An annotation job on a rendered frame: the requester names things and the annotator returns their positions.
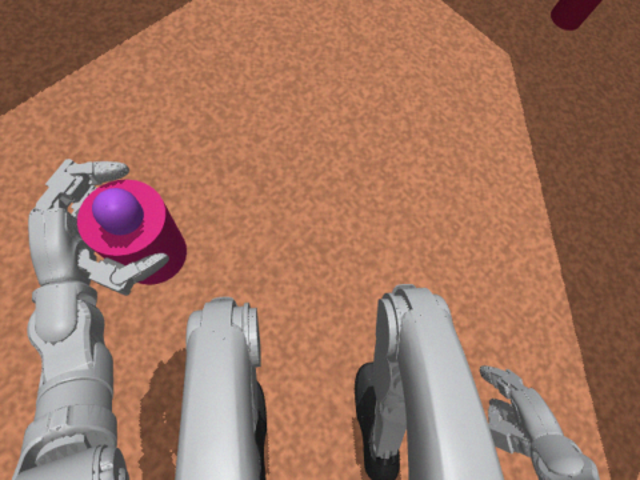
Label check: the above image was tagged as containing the right robot hand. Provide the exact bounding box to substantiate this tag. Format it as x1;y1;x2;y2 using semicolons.
479;366;564;458

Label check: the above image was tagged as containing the left robot hand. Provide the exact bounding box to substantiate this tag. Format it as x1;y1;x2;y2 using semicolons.
28;159;169;296

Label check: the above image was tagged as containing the left robot arm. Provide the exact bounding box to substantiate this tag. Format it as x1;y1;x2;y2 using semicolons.
12;281;130;480

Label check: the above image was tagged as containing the right robot arm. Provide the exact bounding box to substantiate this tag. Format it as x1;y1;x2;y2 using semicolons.
530;434;600;480

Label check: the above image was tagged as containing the right robot foot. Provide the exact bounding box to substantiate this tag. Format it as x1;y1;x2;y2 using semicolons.
355;362;400;480

